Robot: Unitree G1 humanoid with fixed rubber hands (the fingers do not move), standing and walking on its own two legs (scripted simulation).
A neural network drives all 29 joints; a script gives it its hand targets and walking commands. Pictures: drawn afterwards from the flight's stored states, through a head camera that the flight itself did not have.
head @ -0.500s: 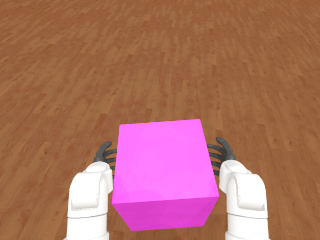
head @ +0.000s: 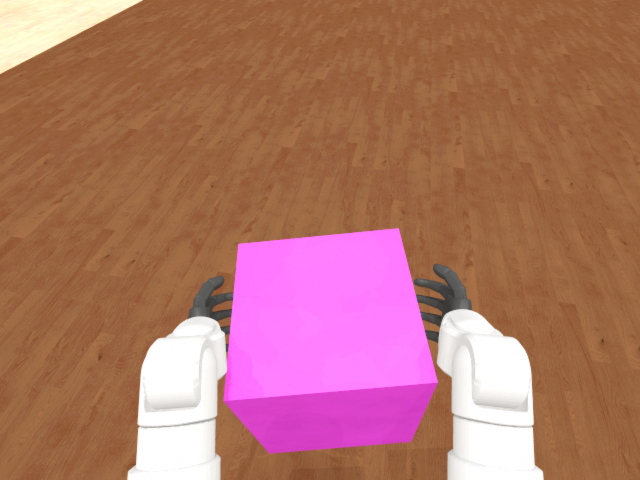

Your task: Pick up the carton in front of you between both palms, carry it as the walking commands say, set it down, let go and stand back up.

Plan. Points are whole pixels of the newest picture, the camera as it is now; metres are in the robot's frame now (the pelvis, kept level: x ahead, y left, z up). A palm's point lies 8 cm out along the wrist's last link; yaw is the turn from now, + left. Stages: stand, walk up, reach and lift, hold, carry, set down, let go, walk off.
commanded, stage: carry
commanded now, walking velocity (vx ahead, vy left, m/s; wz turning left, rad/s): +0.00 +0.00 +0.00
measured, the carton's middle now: (329, 348) +0.31 +0.00 -0.01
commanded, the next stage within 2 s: hold in 1.56 s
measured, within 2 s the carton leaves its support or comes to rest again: neither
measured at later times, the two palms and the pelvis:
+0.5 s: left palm (182, 371) +0.24 +0.16 +0.07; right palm (444, 360) +0.25 -0.13 +0.08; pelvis -0.03 +0.01 +0.00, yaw +1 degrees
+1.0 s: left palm (179, 405) +0.21 +0.17 +0.03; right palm (438, 398) +0.22 -0.12 +0.04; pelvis -0.06 +0.02 +0.00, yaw +1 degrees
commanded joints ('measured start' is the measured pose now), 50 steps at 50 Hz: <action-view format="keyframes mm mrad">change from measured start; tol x2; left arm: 1 -546 -993 -701 -122 -476 -33 -335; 14 -560 -985 -704 -116 -491 -25 -348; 22 -532 -1015 -702 -28 -459 -58 -364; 31 -527 -1025 -681 79 -407 -190 -384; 42 -457 -953 -604 171 -296 -391 -390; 45 -461 -913 -557 204 -238 -452 -382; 50 -488 -885 -452 327 -150 -559 -380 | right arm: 1 -375 1027 694 12 451 25 320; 14 -393 1028 695 9 445 19 319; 22 -381 1059 705 88 432 -12 338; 30 -411 1058 686 155 395 -128 359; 41 -335 1002 602 269 278 -317 366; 45 -341 950 542 313 212 -396 361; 50 -390 915 443 421 133 -504 357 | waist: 1 -1 -13 -357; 7 -1 21 -311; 27 2 -12 -185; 50 0 -24 -186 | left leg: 1 17 63 -33 5 600 -6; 5 51 88 -37 15 715 6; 8 46 98 -35 20 737 17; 10 29 98 -32 20 703 23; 16 -20 90 -35 -3 510 34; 29 -110 82 -62 -84 217 56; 34 -122 81 -67 -92 178 64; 50 -143 75 -75 -91 163 75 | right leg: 1 318 -130 123 53 773 -26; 5 240 -109 101 64 615 -10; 8 216 -102 93 69 536 -2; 19 213 -124 111 26 420 1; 29 196 -126 127 -43 243 12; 50 190 -127 133 -67 183 25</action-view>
